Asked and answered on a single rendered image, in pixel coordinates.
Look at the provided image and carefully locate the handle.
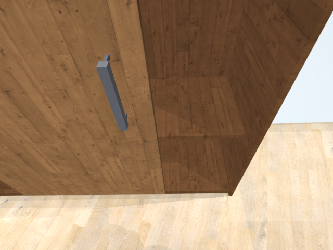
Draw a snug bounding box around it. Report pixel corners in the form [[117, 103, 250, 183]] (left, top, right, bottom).
[[96, 54, 128, 131]]

